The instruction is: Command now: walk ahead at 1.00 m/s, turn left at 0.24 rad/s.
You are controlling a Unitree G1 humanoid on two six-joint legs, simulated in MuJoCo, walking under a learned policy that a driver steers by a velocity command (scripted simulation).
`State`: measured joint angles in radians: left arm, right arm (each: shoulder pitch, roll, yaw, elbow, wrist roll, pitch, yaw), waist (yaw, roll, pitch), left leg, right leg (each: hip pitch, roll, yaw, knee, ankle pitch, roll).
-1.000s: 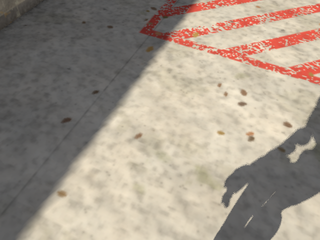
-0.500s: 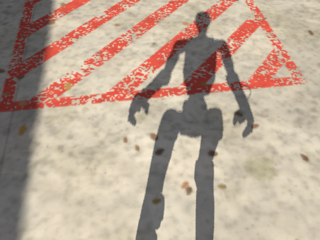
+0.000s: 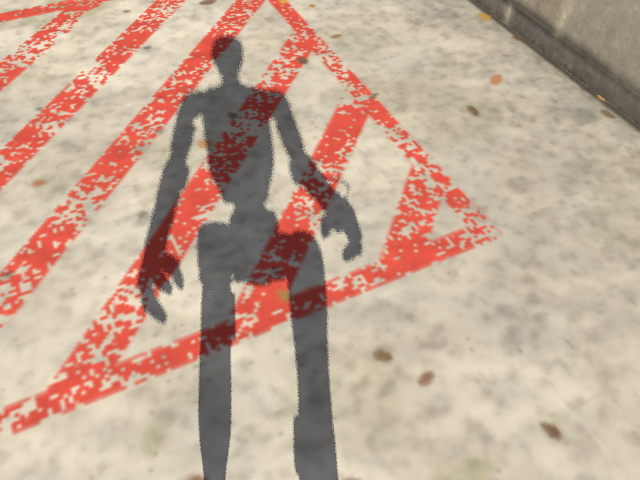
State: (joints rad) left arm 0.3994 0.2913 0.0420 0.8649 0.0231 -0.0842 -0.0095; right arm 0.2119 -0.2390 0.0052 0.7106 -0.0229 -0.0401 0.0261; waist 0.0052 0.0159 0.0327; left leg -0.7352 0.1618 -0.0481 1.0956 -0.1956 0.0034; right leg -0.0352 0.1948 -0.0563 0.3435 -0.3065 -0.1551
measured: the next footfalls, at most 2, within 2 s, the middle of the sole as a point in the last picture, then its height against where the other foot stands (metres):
left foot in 0.20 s outside the picture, level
right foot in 0.62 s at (293, 326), level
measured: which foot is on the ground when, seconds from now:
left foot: up 0.00-0.18, down 0.20-0.64, up 0.66-0.98, down 1.00-1.00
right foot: down 0.00-0.22, up 0.24-0.60, down 0.62-1.00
